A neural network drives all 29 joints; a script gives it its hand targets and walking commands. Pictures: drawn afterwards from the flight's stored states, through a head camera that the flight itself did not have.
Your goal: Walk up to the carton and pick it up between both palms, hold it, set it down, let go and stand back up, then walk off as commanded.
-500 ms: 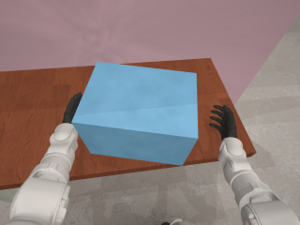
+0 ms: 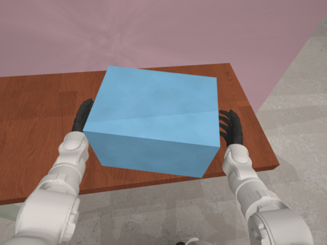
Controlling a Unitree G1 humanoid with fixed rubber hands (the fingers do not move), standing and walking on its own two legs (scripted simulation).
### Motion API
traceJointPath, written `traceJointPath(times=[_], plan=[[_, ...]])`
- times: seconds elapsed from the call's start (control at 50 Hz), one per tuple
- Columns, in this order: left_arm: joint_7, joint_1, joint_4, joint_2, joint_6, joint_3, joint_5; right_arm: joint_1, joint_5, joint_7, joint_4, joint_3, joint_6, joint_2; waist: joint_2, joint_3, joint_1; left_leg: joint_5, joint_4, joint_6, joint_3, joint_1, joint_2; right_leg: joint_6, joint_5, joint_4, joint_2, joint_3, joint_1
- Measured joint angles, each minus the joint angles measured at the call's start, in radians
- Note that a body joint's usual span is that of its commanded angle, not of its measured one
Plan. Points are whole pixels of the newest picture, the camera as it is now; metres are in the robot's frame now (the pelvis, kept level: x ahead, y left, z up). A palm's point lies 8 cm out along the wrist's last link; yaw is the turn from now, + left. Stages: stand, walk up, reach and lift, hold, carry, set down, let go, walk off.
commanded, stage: reach and lift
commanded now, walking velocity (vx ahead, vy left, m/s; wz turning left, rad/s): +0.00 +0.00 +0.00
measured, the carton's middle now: (156, 123) +0.43 -0.01 +0.01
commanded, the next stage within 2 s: none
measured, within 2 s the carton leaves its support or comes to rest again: leaves its support in 1.40 s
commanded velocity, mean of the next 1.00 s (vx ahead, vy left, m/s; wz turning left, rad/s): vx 0.00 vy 0.00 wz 0.00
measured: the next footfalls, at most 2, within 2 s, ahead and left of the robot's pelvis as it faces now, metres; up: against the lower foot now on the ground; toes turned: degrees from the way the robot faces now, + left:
none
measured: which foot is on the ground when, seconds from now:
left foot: down 0.00-1.00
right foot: down 0.00-1.00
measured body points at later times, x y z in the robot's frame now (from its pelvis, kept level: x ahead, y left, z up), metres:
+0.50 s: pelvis +0.00 +0.00 +0.00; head +0.08 +0.03 +0.44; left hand +0.44 +0.18 +0.02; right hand +0.37 -0.19 +0.01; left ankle +0.02 +0.13 -0.71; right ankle +0.04 -0.10 -0.71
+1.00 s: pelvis +0.01 +0.01 +0.00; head +0.08 +0.03 +0.45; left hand +0.44 +0.18 +0.02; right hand +0.37 -0.19 +0.01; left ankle +0.02 +0.13 -0.71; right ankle +0.04 -0.10 -0.71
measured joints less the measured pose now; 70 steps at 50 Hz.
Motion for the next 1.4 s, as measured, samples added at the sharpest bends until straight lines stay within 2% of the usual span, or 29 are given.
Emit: traceJointPath(times=[0.62,0.74,0.82,1.02,1.4], plan=[[0.007,-0.004,0.001,-0.025,-0.015,0.016,0.099,0.000,-0.103,-0.011,0.023,-0.083,-0.036,0.054,0.001,-0.011,0.000,-0.004,0.000,0.000,0.000,-0.005,0.000,0.005,0.000,-0.009,0.000,0.000,0.000],[0.003,-0.007,0.018,-0.036,-0.041,0.059,0.149,0.000,-0.150,-0.010,0.032,-0.140,-0.062,0.074,0.001,-0.011,0.000,-0.005,0.000,0.000,0.000,-0.006,0.000,0.005,0.001,-0.011,0.000,0.000,0.000],[0.000,-0.025,0.069,-0.048,-0.079,0.087,0.179,0.000,-0.190,0.008,0.033,-0.198,-0.070,0.088,0.005,-0.012,0.000,-0.005,0.000,0.000,0.000,-0.007,-0.001,0.007,0.003,-0.017,0.000,0.000,0.001],[0.010,-0.047,0.150,-0.068,-0.148,0.089,0.184,0.002,-0.224,0.034,0.034,-0.246,-0.082,0.087,0.026,-0.012,0.000,-0.006,0.000,0.000,0.000,-0.007,-0.001,0.016,0.015,-0.040,0.001,0.000,0.013],[0.024,-0.047,0.161,-0.095,-0.206,0.089,0.184,0.026,-0.232,0.044,0.033,-0.251,-0.140,0.071,0.033,-0.012,0.000,-0.007,-0.002,0.006,0.000,-0.007,-0.001,0.026,0.033,-0.073,0.003,0.000,0.027]])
